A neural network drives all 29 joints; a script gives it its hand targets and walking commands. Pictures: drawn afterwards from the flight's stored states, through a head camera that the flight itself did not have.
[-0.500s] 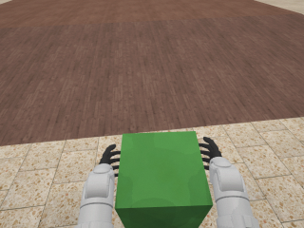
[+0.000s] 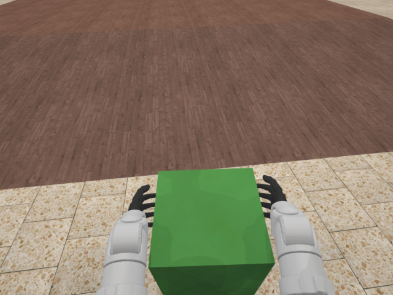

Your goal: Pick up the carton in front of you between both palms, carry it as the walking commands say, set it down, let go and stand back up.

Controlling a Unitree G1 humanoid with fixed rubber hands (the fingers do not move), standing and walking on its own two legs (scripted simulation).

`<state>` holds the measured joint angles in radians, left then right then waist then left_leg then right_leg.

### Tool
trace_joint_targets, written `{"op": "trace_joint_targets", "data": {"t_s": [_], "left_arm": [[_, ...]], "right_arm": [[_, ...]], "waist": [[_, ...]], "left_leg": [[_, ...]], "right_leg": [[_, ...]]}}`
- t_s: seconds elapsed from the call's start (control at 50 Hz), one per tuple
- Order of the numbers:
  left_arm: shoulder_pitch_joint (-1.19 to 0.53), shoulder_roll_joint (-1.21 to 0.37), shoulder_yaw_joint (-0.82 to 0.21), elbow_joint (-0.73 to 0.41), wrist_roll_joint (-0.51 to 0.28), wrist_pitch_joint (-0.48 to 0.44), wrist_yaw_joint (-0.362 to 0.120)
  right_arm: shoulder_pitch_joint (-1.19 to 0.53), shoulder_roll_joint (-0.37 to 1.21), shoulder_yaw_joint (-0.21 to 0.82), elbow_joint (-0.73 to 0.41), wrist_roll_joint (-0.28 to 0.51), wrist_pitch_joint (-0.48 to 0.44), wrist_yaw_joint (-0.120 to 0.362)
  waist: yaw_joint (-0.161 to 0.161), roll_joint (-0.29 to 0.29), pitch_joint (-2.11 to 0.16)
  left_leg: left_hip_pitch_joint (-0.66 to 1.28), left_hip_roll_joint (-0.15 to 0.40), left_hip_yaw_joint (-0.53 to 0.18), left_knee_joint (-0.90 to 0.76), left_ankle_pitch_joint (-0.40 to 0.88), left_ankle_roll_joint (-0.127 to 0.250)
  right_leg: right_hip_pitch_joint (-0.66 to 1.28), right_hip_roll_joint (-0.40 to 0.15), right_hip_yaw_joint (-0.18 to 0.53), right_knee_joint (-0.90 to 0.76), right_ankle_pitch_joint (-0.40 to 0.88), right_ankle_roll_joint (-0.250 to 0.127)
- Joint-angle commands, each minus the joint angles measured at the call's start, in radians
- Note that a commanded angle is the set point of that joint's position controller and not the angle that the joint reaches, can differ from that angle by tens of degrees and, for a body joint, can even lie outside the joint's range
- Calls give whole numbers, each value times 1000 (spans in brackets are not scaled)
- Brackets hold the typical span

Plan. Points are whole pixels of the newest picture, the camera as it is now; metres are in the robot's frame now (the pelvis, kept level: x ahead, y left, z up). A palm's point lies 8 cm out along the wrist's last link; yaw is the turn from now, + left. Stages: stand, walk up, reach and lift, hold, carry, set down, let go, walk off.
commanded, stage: hold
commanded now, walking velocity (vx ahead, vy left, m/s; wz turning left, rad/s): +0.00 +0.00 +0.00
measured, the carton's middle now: (207, 236) +0.29 +0.00 -0.03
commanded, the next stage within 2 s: carry in 0.58 s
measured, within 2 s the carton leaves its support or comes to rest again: neither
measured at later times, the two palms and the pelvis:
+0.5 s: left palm (136, 221) +0.28 +0.15 +0.05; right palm (278, 210) +0.29 -0.15 +0.06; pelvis +0.00 +0.00 +0.00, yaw +0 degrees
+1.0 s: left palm (151, 176) +0.37 +0.12 +0.09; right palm (283, 172) +0.37 -0.18 +0.09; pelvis +0.10 -0.02 +0.00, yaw -1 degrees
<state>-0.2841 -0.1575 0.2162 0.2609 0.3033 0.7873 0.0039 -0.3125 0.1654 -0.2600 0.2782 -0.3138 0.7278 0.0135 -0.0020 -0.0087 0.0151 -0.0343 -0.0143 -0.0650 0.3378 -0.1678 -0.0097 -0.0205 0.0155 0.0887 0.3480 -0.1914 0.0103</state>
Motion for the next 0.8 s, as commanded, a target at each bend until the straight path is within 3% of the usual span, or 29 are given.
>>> {"op": "trace_joint_targets", "data": {"t_s": [0.0,0.22,0.54,0.56,0.6,0.62,0.66,0.68,0.72,0.74,0.76,0.78], "left_arm": [[-522,-916,-511,-99,-286,-64,-246],[-488,-895,-532,-141,-295,-61,-240],[-523,-901,-526,-116,-294,-64,-244],[-559,-917,-547,-100,-312,-64,-246],[-577,-916,-577,-138,-332,-62,-246],[-596,-923,-603,-166,-349,-58,-244],[-611,-928,-663,-229,-394,-40,-237],[-606,-923,-696,-257,-419,-25,-234],[-596,-920,-748,-314,-471,18,-227],[-593,-916,-770,-352,-495,48,-222],[-556,-887,-772,-364,-495,76,-211],[-521,-851,-762,-371,-493,107,-198]], "right_arm": [[-386,932,509,15,262,0,252],[-346,926,531,-26,274,7,237],[-380,931,521,-1,270,5,242],[-407,949,538,3,285,8,241],[-400,951,565,-14,305,11,236],[-417,956,589,-46,320,14,230],[-398,960,634,-97,341,34,212],[-372,957,662,-139,350,51,199],[-372,930,716,-237,384,95,178],[-378,915,737,-277,405,125,169],[-398,902,769,-324,430,160,167],[-414,882,796,-349,456,193,166]], "waist": [[0,7,-218],[1,2,-215],[0,5,-204],[7,42,-183],[-2,65,-172],[-6,99,-162],[-6,185,-229],[-1,170,-261],[5,120,-313],[7,66,-328],[24,-153,-313],[35,-264,-219]], "left_leg": [[90,-72,0,-40,145,-1],[88,-78,-2,-38,162,2],[66,-75,-1,-34,97,4],[-72,113,10,24,-93,16],[-153,125,-73,-65,-550,29],[-158,150,-107,-97,-630,43],[-135,247,-218,-158,-505,98],[-142,260,-209,-157,-443,117],[-236,204,-99,-69,-438,103],[-338,157,-24,48,-455,76],[-495,58,122,293,-413,15],[-686,36,170,437,-343,-6]], "right_leg": [[-16,75,-15,-59,161,-3],[-6,74,-8,-58,192,1],[-27,72,-12,-54,121,-3],[-165,-96,-7,21,-62,-20],[-280,-55,-4,28,-445,-22],[-334,-27,-41,90,-462,-14],[-329,11,-143,289,-202,1],[-304,-10,-154,251,-187,-3],[-118,-5,-176,63,-179,-24],[0,-42,-111,-18,-222,-35],[43,-227,188,-151,-468,-96],[89,-369,411,-244,-535,-163]]}}
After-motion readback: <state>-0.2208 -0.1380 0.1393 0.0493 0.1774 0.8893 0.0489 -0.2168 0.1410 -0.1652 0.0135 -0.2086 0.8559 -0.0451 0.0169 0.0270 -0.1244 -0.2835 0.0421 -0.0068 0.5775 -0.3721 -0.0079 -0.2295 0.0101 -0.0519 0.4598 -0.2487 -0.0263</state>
